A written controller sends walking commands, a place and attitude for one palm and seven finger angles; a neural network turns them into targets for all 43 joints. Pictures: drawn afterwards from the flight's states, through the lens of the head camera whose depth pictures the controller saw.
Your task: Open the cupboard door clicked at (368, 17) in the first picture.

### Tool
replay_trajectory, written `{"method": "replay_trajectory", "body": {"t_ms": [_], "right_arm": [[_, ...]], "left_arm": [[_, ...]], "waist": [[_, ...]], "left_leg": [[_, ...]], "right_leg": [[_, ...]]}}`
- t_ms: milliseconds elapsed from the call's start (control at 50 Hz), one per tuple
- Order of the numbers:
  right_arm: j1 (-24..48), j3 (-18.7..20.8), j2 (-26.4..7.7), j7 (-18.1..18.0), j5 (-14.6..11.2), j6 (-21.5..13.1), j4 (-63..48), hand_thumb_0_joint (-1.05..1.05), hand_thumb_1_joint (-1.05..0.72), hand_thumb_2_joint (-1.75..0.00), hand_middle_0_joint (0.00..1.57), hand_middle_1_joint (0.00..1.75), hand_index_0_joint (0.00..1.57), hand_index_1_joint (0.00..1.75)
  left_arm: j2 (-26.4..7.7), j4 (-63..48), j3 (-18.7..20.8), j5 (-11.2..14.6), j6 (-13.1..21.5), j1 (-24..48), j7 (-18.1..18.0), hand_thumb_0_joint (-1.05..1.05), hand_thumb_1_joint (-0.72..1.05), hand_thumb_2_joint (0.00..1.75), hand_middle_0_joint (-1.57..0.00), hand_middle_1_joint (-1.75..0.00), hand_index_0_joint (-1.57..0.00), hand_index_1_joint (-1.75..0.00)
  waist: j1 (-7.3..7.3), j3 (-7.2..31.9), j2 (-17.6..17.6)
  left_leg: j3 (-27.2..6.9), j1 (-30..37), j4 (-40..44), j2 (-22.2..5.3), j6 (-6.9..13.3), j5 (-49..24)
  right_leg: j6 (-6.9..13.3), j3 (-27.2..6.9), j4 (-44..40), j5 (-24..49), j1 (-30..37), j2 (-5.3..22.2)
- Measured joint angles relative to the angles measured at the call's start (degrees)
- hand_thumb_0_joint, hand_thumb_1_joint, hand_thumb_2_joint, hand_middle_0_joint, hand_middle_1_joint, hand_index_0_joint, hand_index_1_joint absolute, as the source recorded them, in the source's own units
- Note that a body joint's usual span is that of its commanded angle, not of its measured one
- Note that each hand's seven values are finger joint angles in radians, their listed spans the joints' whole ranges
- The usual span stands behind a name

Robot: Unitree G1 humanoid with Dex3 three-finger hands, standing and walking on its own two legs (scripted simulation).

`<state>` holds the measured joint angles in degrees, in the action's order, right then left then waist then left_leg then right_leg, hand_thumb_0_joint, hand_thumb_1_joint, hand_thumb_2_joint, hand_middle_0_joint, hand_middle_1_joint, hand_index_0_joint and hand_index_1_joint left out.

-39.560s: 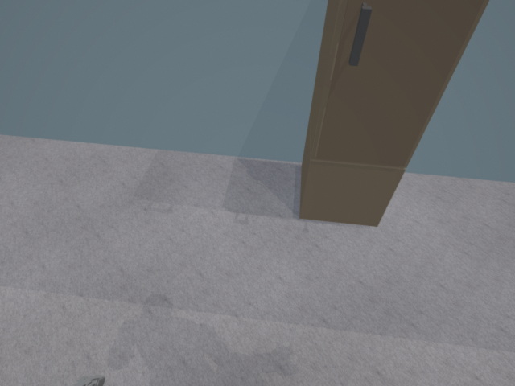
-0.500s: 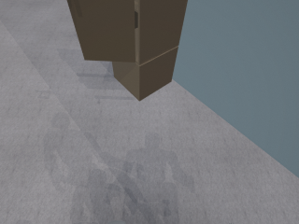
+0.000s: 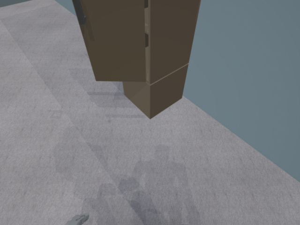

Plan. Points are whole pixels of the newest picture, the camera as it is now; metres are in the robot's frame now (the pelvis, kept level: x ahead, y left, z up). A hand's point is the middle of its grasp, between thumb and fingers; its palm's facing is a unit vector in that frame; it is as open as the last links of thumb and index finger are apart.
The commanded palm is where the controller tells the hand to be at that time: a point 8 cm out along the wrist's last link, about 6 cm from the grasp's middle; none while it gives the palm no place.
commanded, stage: take the last steps up to it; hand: left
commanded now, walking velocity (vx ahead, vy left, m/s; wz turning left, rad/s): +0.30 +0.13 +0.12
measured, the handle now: (79, 5) +1.00 +0.35 +0.14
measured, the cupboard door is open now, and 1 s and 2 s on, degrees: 49 49 49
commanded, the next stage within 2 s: come to a stop and stand still in 1.02 s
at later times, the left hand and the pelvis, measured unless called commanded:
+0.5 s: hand out of the picture +0.06 +0.23 -0.19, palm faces +0.22 -0.96 -0.17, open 7.3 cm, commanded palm none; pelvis +0.17 +0.08 -0.02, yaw +6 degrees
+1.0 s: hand (77, 138) +0.46 +0.30 -0.16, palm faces -0.02 -0.98 -0.20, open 7.4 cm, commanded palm none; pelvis +0.34 +0.12 +0.00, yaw +0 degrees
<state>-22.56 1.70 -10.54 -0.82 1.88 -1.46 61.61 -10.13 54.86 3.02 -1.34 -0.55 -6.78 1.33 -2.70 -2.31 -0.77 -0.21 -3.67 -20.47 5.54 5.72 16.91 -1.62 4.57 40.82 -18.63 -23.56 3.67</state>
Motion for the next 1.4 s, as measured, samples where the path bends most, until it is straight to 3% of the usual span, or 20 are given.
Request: {"method": "replay_trajectory", "body": {"t_ms": [60,120,160,220,340,460,480,520,540,580,640,800,1000,1060,1140,1180,1260,1340,1360,1400], "right_arm": [[-2.48,-0.07,0.23,0.01,-0.43,0.06,1.5,0.01,-0.91,-0.9,0.2,0.3,0.2,0.3],[-2.15,0.36,0.14,0.52,-0.53,1.09,3.05,0.01,-0.91,-0.9,0.2,0.3,0.2,0.3],[-0.98,0.87,0.02,0.97,-0.26,1.9,3.28,0.01,-0.91,-0.9,0.2,0.3,0.2,0.3],[1.64,1.34,0.09,1.42,-0.01,2.27,2.13,0.01,-0.91,-0.9,0.2,0.3,0.19,0.3],[7.07,1.84,-0.17,2.16,-0.17,1.69,-0.41,0.01,-0.91,-0.9,0.2,0.3,0.19,0.3],[12.51,1.56,-0.86,2.95,-0.36,0.5,-2.27,0.01,-0.91,-0.9,0.19,0.3,0.19,0.29],[13.1,1.41,-1.0,2.97,-0.3,-0.08,-2.85,0.01,-0.91,-0.9,0.19,0.3,0.19,0.3],[14.7,1.42,-0.49,2.38,0.09,-1.45,-3.81,0.01,-0.91,-0.9,0.19,0.3,0.19,0.3],[15.27,1.25,-0.03,1.96,0.2,-1.87,-4.31,0.0,-0.91,-0.9,0.2,0.3,0.19,0.3],[15.27,0.73,0.87,1.2,0.23,-2.45,-4.93,0.0,-0.91,-0.9,0.2,0.3,0.19,0.3],[13.65,0.23,2.11,0.29,0.03,-2.98,-4.78,0.0,-0.91,-0.9,0.2,0.3,0.19,0.3],[6.11,0.58,1.19,-0.54,-0.22,-3.1,-1.51,-0.01,-0.94,-0.9,0.2,0.3,0.2,0.3],[-2.57,-0.68,2.88,-0.31,0.5,-1.82,3.68,0.0,-0.91,-0.9,0.2,0.3,0.19,0.3],[-4.48,-0.98,3.45,-0.16,0.01,-1.23,5.19,0.0,-0.91,-0.9,0.2,0.3,0.2,0.3],[-1.71,-0.63,3.43,0.04,-1.04,0.42,5.81,0.01,-0.91,-0.9,0.2,0.3,0.2,0.3],[0.8,-0.34,3.2,-0.19,-1.08,0.84,4.75,0.01,-0.91,-0.9,0.2,0.3,0.2,0.3],[6.26,-0.22,2.97,-0.64,-1.29,1.27,1.77,0.01,-0.91,-0.9,0.2,0.3,0.19,0.3],[10.1,0.43,1.16,-1.07,-1.0,2.0,0.03,0.02,-0.94,-0.9,0.2,0.3,0.19,0.3],[10.36,0.64,0.5,-0.95,-0.96,1.93,-0.41,0.02,-0.94,-0.9,0.2,0.3,0.19,0.3],[11.16,0.87,0.37,-1.03,-0.72,2.05,-0.93,0.02,-0.94,-0.9,0.2,0.3,0.19,0.3]], "left_arm": [[0.56,-0.93,-0.24,0.0,1.58,0.5,-0.02,0.01,0.91,0.9,-0.2,-0.3,-0.2,-0.3],[1.77,-0.98,-0.42,0.25,3.36,0.01,-0.57,0.01,0.91,0.9,-0.2,-0.3,-0.2,-0.3],[2.31,-0.44,-0.37,0.44,3.6,-1.95,-1.06,0.01,0.91,0.9,-0.2,-0.3,-0.2,-0.3],[2.51,1.47,0.57,0.88,3.89,-5.17,-2.11,0.0,0.93,0.9,-0.2,-0.3,-0.2,-0.3],[0.63,5.88,0.49,0.4,4.48,-10.63,-1.71,-0.01,0.95,0.9,-0.2,-0.3,-0.2,-0.3],[0.85,9.56,0.01,-0.19,3.59,-16.2,-1.28,0.0,0.93,0.9,-0.2,-0.3,-0.2,-0.3],[0.92,10.02,0.01,-0.15,3.26,-17.32,-1.23,0.0,0.92,0.9,-0.2,-0.3,-0.2,-0.3],[0.74,10.99,0.04,0.16,1.99,-17.72,-1.11,0.01,0.92,0.9,-0.2,-0.3,-0.2,-0.3],[0.62,11.19,0.05,0.26,1.26,-17.26,-1.16,0.01,0.92,0.9,-0.2,-0.3,-0.2,-0.3],[0.41,11.17,0.01,0.36,0.49,-15.84,-1.26,0.01,0.92,0.9,-0.2,-0.3,-0.2,-0.3],[0.24,9.8,0.33,0.14,0.51,-12.52,-1.07,0.01,0.91,0.9,-0.2,-0.3,-0.2,-0.3],[0.0,4.19,1.17,-0.07,0.53,-4.4,-0.84,0.01,0.93,0.9,-0.2,-0.3,-0.2,-0.3],[0.06,1.69,0.16,0.16,0.58,0.9,-0.45,0.01,0.92,0.9,-0.2,-0.3,-0.19,-0.29],[0.58,1.49,-0.27,0.13,2.1,1.03,-0.41,0.01,0.92,0.9,-0.2,-0.3,-0.19,-0.3],[2.24,2.1,-0.71,0.78,4.15,-0.32,-1.23,0.01,0.91,0.9,-0.2,-0.3,-0.2,-0.3],[2.82,2.61,0.02,1.48,4.27,-1.75,-2.41,0.0,0.93,0.9,-0.2,-0.3,-0.2,-0.3],[1.08,4.13,0.1,0.89,3.15,-3.16,-3.34,-0.02,0.96,0.9,-0.21,-0.3,-0.2,-0.3],[0.84,5.73,-0.29,0.75,1.23,-4.63,-3.2,-0.02,0.95,0.9,-0.2,-0.3,-0.2,-0.3],[0.94,5.89,-0.35,0.78,0.72,-5.23,-3.16,-0.01,0.94,0.9,-0.2,-0.3,-0.2,-0.3],[0.43,6.03,-0.25,0.98,-0.46,-5.78,-3.28,-0.01,0.93,0.9,-0.2,-0.3,-0.2,-0.3]], "waist": [[-0.12,0.12,-0.43],[-0.12,-0.87,-2.17],[0.2,-0.53,-2.2],[0.36,-0.18,-1.38],[2.36,-0.44,0.3],[5.6,-0.67,1.46],[5.86,-0.52,1.59],[5.45,-1.2,2.65],[5.46,-1.73,2.98],[5.33,-1.89,3.19],[5.01,-1.64,3.23],[3.33,0.55,2.77],[-0.51,-0.56,0.68],[-0.74,-0.97,-0.13],[0.03,-2.73,-0.98],[0.49,-2.93,-0.88],[1.24,-2.5,-0.05],[2.04,-2.16,0.06],[2.28,-1.77,-0.26],[2.86,-1.22,1.17]], "left_leg": [[-0.37,-0.81,-5.8,0.45,-0.69,4.47],[-0.45,-8.81,-27.27,-1.14,-2.85,9.55],[0.38,-14.92,-37.61,-2.94,-4.08,6.47],[0.72,-22.27,-41.8,-6.75,-5.96,0.1],[1.92,-27.8,-30.53,-11.2,-8.23,-5.31],[5.35,-22.65,-14.23,-9.63,-7.25,-5.28],[6.07,-20.5,-11.36,-9.09,-6.88,-5.16],[7.0,-20.66,-14.26,-7.92,-4.42,-6.02],[7.51,-20.28,-15.81,-7.74,-3.47,-4.4],[8.51,-18.0,-15.18,-7.51,-2.46,-2.42],[9.82,-13.12,-9.95,-6.56,-2.17,-3.05],[11.94,-2.52,1.87,-3.42,-1.08,-4.11],[13.13,3.99,1.34,-4.47,-3.33,2.99],[13.06,2.66,-6.85,-6.86,-4.84,8.51],[5.91,-10.49,-37.27,-7.73,-5.93,11.9],[4.09,-15.64,-40.77,-8.21,-6.62,10.48],[2.78,-19.61,-28.72,-9.19,-8.14,6.25],[2.57,-17.25,-14.78,-8.55,-8.58,-2.51],[2.69,-16.07,-12.23,-8.65,-7.67,-6.15],[3.43,-15.79,-13.39,-7.57,-5.07,-4.43]], "right_leg": [[1.89,0.93,-9.29,4.46,5.45,-0.94],[3.44,3.21,-7.6,3.29,7.49,-1.28],[3.04,3.91,-9.8,2.1,9.9,-1.06],[2.12,4.59,-15.29,3.45,13.57,-0.67],[0.26,5.69,-21.94,3.67,19.36,1.39],[-3.93,5.86,-19.09,-1.8,22.47,4.7],[-4.35,5.54,-16.54,-3.8,22.18,5.35],[-2.18,3.28,-4.13,-8.94,18.05,6.83],[-0.77,1.01,4.84,-10.83,14.57,6.18],[1.21,-1.11,19.97,-9.66,7.4,4.41],[1.98,-0.92,28.46,-3.38,-0.71,3.17],[1.08,-0.93,19.29,7.2,-9.69,2.52],[3.41,0.54,-1.41,6.66,-2.8,1.13],[4.42,2.0,-7.51,5.78,2.6,-0.98],[4.31,2.9,-7.42,3.35,5.47,-2.56],[4.36,2.95,-10.79,4.36,7.92,-3.14],[3.92,2.78,-15.39,5.57,10.95,-3.25],[2.57,2.31,-12.58,2.79,11.72,-2.75],[2.11,2.33,-10.79,1.43,11.53,-2.8],[1.48,1.73,-7.55,-1.02,10.87,-1.55]]}}
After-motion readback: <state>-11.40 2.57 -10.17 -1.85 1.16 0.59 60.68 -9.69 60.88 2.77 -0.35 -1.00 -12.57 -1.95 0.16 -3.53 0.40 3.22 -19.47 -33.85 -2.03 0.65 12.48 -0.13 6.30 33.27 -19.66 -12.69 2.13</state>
